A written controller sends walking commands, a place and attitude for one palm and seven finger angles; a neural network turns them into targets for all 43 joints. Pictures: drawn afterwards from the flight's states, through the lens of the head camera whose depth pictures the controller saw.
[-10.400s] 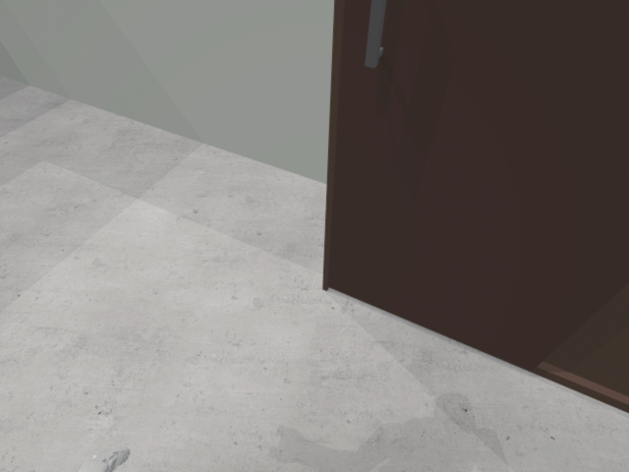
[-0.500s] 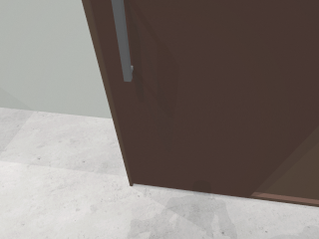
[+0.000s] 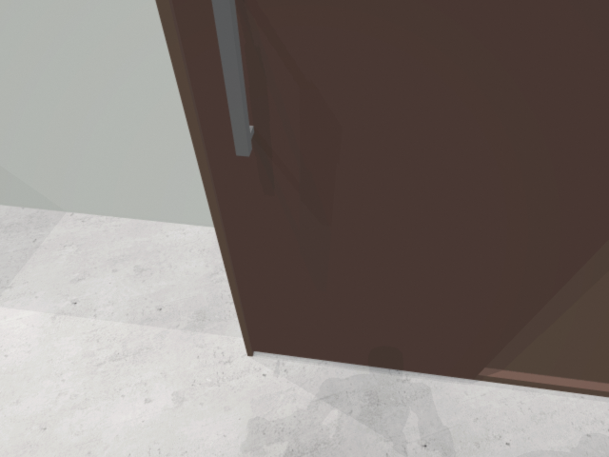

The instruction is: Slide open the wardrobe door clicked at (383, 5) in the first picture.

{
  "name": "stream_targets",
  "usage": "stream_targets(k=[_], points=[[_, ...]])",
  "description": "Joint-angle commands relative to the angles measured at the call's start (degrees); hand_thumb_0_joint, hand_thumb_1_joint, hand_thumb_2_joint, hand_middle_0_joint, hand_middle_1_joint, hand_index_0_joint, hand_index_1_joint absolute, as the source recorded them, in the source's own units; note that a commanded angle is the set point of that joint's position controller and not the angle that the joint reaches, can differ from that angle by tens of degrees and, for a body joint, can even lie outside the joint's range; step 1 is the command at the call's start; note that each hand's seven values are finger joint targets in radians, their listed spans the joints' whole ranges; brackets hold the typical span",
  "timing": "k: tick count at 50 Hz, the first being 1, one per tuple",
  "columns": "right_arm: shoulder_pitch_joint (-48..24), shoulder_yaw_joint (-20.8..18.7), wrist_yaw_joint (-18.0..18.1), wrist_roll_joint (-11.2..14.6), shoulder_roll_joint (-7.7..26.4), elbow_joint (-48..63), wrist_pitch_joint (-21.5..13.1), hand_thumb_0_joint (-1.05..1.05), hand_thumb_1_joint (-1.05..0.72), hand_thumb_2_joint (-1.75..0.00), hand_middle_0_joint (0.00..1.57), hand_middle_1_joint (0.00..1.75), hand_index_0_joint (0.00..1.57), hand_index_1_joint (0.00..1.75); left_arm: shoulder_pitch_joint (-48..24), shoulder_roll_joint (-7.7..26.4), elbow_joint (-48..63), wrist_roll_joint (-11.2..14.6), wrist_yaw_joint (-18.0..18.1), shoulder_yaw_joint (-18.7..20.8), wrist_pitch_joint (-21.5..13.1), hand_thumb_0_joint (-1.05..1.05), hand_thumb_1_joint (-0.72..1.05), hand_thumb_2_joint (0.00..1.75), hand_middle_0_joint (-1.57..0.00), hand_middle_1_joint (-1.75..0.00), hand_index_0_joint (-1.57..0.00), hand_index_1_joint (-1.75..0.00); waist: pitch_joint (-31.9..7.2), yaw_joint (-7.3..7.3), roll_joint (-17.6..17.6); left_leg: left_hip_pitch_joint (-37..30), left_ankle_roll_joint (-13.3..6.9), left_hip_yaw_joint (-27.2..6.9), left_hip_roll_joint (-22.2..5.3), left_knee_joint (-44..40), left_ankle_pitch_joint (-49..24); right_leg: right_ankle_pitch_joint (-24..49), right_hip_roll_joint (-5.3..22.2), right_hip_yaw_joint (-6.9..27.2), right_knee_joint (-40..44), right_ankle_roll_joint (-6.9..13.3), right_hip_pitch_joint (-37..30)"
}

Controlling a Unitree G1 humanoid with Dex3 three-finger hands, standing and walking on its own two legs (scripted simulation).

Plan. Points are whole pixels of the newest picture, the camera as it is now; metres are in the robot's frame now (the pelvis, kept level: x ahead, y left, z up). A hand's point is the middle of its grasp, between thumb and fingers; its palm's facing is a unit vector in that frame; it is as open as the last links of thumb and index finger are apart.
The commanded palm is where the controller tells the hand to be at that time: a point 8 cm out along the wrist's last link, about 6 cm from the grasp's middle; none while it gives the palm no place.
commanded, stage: look again from close up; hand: left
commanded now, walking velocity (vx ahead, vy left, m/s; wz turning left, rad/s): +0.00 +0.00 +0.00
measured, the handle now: (238, 73) +0.53 +0.13 +0.25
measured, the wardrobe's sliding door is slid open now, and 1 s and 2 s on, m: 0.00 0.00 0.00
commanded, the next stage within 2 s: shuffle to correct the standing spot in 0.04 s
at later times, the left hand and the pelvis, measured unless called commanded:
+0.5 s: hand out of the picture +0.02 +0.20 -0.19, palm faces -0.01 -0.98 -0.19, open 7.4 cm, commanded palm none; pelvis +0.03 +0.01 -0.01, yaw -3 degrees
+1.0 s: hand out of the picture +0.10 +0.18 -0.18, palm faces -0.06 -0.96 -0.27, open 7.4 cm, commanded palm none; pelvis +0.03 +0.00 -0.02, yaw -4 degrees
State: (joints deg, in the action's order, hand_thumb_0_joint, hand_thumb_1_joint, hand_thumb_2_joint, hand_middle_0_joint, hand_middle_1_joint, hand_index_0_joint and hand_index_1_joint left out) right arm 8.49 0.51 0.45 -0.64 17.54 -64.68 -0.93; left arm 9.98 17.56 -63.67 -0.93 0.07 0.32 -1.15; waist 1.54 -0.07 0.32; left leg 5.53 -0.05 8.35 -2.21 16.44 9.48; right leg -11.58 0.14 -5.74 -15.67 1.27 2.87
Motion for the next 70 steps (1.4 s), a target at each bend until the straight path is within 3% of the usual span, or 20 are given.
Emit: stream_targets(k=[1,7,10,17,23,25,27,30,33,37,40,42,43,44,45,47,51,54,57,70], points=[[-1.28,-2.18,0.47,-0.17,11.04,3.36,-1.22,0.0,-0.9,-0.9,0.2,0.3,0.2,0.3,-0.52,11.1,3.03,-0.21,0.9,2.14,-1.28,0.0,0.9,0.9,-0.2,-0.3,-0.2,-0.3,-2.67,-0.05,-0.32,-2.38,-0.63,-7.76,-7.6,-2.16,-9.12,13.49,9.17,7.18,2.71,0.13,2.23],[-1.59,-2.21,0.42,-0.16,11.32,3.42,-1.2,0.0,-0.9,-0.9,0.2,0.3,0.2,0.3,-0.95,11.44,3.04,-0.24,0.85,2.12,-1.3,0.0,0.9,0.9,-0.2,-0.3,-0.2,-0.3,-2.27,-0.12,-0.33,-2.28,-0.63,-7.78,-7.63,-2.4,-8.55,12.95,9.26,7.28,3.05,0.13,2.53],[0.99,-0.99,0.3,-0.39,6.19,2.27,-0.58,0.0,-0.9,-0.9,0.2,0.3,0.2,0.3,1.96,6.74,1.75,-0.03,1.01,1.1,-0.7,0.0,0.9,0.9,-0.2,-0.3,-0.2,-0.3,-3.32,-0.04,-0.68,-3.19,0.15,-6.24,-7.4,-0.95,-5.98,10.82,9.13,7.75,2.84,-0.23,2.77],[4.96,-1.25,0.02,-0.83,3.47,1.96,0.29,0.0,-0.9,-0.9,0.2,0.3,0.2,0.3,5.59,4.54,1.55,-0.4,0.59,1.71,0.82,0.0,0.9,0.9,-0.2,-0.3,-0.2,-0.3,4.29,0.22,-1.7,2.49,0.55,-2.5,-5.86,3.03,9.42,-8.57,8.44,11.57,1.48,1.58,9.36],[7.11,-1.62,0.42,-0.57,0.19,2.33,-0.49,0.0,-0.9,-0.9,0.2,0.3,0.2,0.3,12.07,2.93,0.36,-0.34,0.89,2.91,0.19,0.0,0.9,0.9,-0.2,-0.3,-0.2,-0.3,6.04,1.35,-6.01,9.87,0.72,0.61,-3.77,11.38,8.23,-1.33,10.66,15.05,-0.43,4.46,4.47],[8.47,-1.49,0.95,-0.32,-1.22,1.92,-0.62,0.0,-0.9,-0.9,0.2,0.3,0.2,0.3,12.39,1.48,0.01,-0.17,1.32,2.79,0.2,0.0,0.9,0.9,-0.2,-0.3,-0.2,-0.3,5.99,0.73,-5.08,8.22,0.85,-0.15,-4.43,10.51,1.46,11.78,9.8,12.65,-3.81,4.19,4.5],[12.69,-1.77,1.84,-0.1,-1.2,0.15,-1.16,0.0,-0.9,-0.9,0.2,0.3,0.2,0.3,11.4,-1.57,0.55,-0.07,1.78,2.2,0.25,0.0,0.9,0.9,-0.2,-0.3,-0.2,-0.3,2.5,-0.84,1.01,-1.56,0.04,-2.36,-6.94,8.44,-21.15,25.44,6.35,6.63,-10.98,1.26,7.59],[15.91,-2.54,3.25,0.37,0.84,-1.49,-0.88,0.0,-0.9,-0.9,0.2,0.3,0.2,0.3,10.96,-2.25,1.25,0.2,2.54,2.04,0.82,0.0,0.9,0.9,-0.2,-0.3,-0.2,-0.3,0.93,-1.18,8.19,-8.7,-1.34,-4.45,-11.21,9.24,-54.84,15.11,3.88,3.14,-13.86,-1.17,9.93],[17.13,-3.11,3.78,0.22,0.29,-1.61,-0.24,0.0,-0.9,-0.9,0.2,0.3,0.2,0.3,11.09,-4.09,2.18,0.1,2.68,2.25,1.84,0.0,0.9,0.9,-0.2,-0.3,-0.2,-0.3,1.39,-1.4,9.42,-11.81,-4.31,-6.86,-14.69,8.39,-61.1,-4.51,2.5,2.12,-17.14,-1.8,15.5],[17.39,-4.47,4.05,-0.37,0.55,-0.87,0.13,0.0,-0.9,-0.9,0.2,0.3,0.2,0.3,8.72,-5.32,4.83,-0.78,1.95,3.13,2.57,0.0,0.9,0.9,-0.2,-0.3,-0.2,-0.3,1.06,-1.93,7.09,-11.01,-8.08,-8.36,-17.14,7.45,-52.77,-11.01,2.26,1.95,-21.94,-1.24,19.53],[14.78,-5.01,3.77,-0.51,0.16,0.25,0.11,0.0,-0.9,-0.9,0.2,0.3,0.2,0.3,9.21,-5.49,5.85,-1.07,1.55,3.61,2.46,0.0,0.9,0.9,-0.2,-0.3,-0.2,-0.3,-0.98,-0.51,7.04,-6.48,-7.38,-6.4,-16.13,9.01,-43.89,-6.95,2.6,1.97,-19.47,-0.51,15.73],[13.22,-5.14,3.23,-0.35,-0.61,1.12,0.1,0.0,-0.9,-0.9,0.2,0.3,0.2,0.3,12.16,-4.33,5.11,-1.27,1.42,3.92,1.65,0.0,0.9,0.9,-0.2,-0.3,-0.2,-0.3,-4.27,1.06,3.16,-1.1,-3.64,-2.8,-12.03,14.08,-30.2,11.62,3.75,2.08,-10.25,-0.49,7.1],[14.04,-4.98,2.85,-0.03,-2.8,1.74,0.22,0.0,-0.9,-0.9,0.2,0.3,0.2,0.3,12.59,-1.67,5.0,-1.4,1.78,4.22,1.06,0.0,0.9,0.9,-0.2,-0.3,-0.2,-0.3,-6.55,0.76,-4.35,4.24,-0.92,-0.44,-7.75,18.78,-15.58,26.19,9.01,8.28,-9.2,1.18,2.1],[8.29,-4.79,2.08,1.26,-2.0,6.63,-0.75,0.0,-0.9,-0.9,0.2,0.3,0.2,0.3,13.1,-0.22,4.0,-0.3,3.8,3.39,1.25,0.0,0.9,0.9,-0.2,-0.3,-0.2,-0.3,-9.23,0.91,-6.61,6.77,1.11,1.81,-5.35,24.76,-2.91,51.33,12.16,10.81,-11.03,1.22,0.59],[8.31,-3.83,1.84,1.02,-5.44,9.93,-0.52,0.0,-0.9,-0.9,0.2,0.3,0.2,0.3,11.31,1.99,5.95,-0.47,3.98,3.77,0.23,0.0,0.9,0.9,-0.2,-0.3,-0.2,-0.3,-7.68,0.03,-8.85,16.69,1.41,0.9,-0.56,27.05,12.19,67.61,16.12,11.79,-13.62,4.98,-8.35],[7.08,-3.29,1.33,0.77,-6.97,8.93,0.2,0.0,-0.9,-0.9,0.2,0.3,0.2,0.3,11.12,-1.04,6.88,-0.88,3.99,2.69,-1.07,0.0,0.9,0.9,-0.2,-0.3,-0.2,-0.3,-9.52,0.66,-11.97,18.51,0.23,-2.9,-0.6,26.43,19.03,66.82,16.53,12.89,-14.55,8.37,-7.21],[12.18,-2.9,0.79,0.16,-6.89,7.72,1.0,0.0,-0.9,-0.9,0.2,0.3,0.2,0.3,3.81,0.67,9.47,0.1,3.35,2.07,-0.52,0.0,0.9,0.9,-0.2,-0.3,-0.2,-0.3,-3.8,-3.13,-4.13,3.72,0.57,-3.21,0.44,14.22,5.23,23.32,11.6,9.78,-9.53,5.91,10.71],[10.71,-3.3,0.59,-0.8,-1.56,9.46,0.81,0.0,-0.9,-0.9,0.2,0.3,0.2,0.3,2.59,-1.13,10.74,0.26,2.7,1.67,0.31,0.0,0.9,0.9,-0.2,-0.3,-0.2,-0.3,6.29,-2.13,1.34,9.06,-2.22,-11.04,-5.76,6.16,9.87,-11.52,5.37,9.13,-4.71,1.62,19.65],[7.51,-3.1,0.24,-1.1,-1.18,11.08,0.97,0.0,-0.9,-0.9,0.2,0.3,0.2,0.3,5.22,-0.91,10.89,-0.54,2.43,1.68,0.43,0.0,0.9,0.9,-0.2,-0.3,-0.2,-0.3,9.88,-0.6,1.75,14.93,-2.02,-10.93,-3.95,4.37,16.51,-15.73,4.89,10.49,-3.44,1.8,18.42],[12.47,-2.36,0.3,-1.03,-0.94,10.45,0.4,0.0,-0.9,-0.9,0.2,0.3,0.2,0.3,8.29,-0.33,11.35,-0.14,1.75,1.88,0.05,0.0,0.9,0.9,-0.2,-0.3,-0.2,-0.3,2.52,-0.89,-0.65,13.31,-2.22,-11.0,-3.04,3.88,14.6,-15.97,5.86,10.39,-1.94,1.74,14.71]])
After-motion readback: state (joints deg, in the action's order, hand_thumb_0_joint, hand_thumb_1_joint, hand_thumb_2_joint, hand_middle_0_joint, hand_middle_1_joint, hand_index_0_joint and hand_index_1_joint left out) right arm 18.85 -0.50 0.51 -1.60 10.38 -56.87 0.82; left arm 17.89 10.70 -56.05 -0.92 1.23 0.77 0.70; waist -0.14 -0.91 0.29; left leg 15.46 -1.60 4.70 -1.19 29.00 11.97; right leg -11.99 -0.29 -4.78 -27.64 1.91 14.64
